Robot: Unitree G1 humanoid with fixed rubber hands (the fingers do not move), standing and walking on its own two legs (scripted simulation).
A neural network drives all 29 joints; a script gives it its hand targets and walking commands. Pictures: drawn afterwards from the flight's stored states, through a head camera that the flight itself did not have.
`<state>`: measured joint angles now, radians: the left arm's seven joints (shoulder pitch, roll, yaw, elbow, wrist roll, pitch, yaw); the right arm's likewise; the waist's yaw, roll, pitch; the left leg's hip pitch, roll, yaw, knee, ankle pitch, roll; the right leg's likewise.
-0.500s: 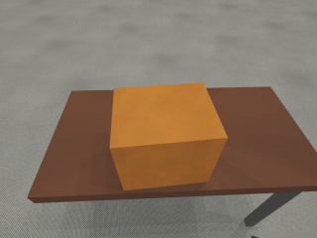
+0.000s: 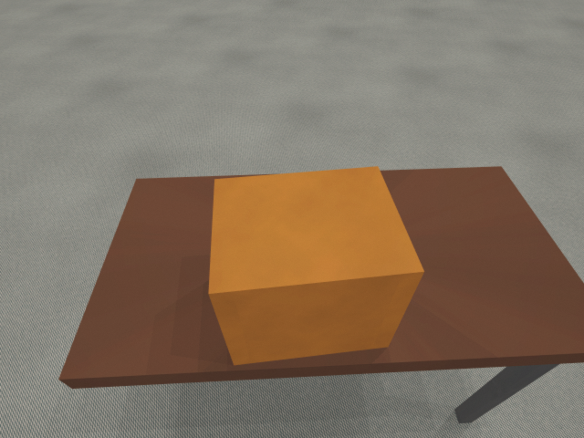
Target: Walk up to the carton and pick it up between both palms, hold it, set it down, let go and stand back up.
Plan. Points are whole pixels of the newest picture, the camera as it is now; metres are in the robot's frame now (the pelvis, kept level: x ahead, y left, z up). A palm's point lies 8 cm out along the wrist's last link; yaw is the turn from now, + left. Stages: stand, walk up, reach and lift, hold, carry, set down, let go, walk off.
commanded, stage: stand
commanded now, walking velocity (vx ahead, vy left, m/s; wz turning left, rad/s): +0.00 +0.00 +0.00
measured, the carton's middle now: (305, 266) +0.40 -0.01 -0.02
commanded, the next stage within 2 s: none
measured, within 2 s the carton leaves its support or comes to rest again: neither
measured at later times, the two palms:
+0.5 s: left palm out of the picture +0.00 +0.25 -0.13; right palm out of the picture +0.02 -0.25 -0.13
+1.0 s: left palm out of the picture -0.02 +0.23 -0.14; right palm out of the picture +0.00 -0.26 -0.13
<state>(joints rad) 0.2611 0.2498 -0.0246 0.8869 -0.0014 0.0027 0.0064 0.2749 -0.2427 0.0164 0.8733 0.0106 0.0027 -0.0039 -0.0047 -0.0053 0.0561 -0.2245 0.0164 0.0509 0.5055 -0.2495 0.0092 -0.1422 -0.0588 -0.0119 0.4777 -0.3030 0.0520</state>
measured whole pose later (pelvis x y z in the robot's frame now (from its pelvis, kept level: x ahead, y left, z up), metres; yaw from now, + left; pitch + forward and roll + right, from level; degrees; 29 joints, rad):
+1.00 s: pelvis -0.02 -0.02 +0.00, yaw +2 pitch -2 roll +0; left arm 0.33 0.21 -0.02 1.00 0.00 0.00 0.02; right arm 0.32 -0.21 0.01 0.97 0.00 0.00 -0.03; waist 0.00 0.00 0.05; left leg -0.24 0.03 0.01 0.48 -0.21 -0.02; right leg -0.15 -0.04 -0.04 0.47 -0.28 0.03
